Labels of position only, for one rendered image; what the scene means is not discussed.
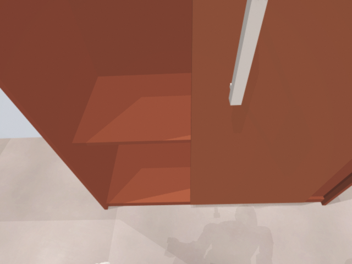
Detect handle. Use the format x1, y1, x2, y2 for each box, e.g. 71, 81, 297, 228
229, 0, 268, 105

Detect wardrobe door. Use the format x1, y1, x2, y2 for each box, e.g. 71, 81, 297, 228
190, 0, 352, 205
312, 159, 352, 196

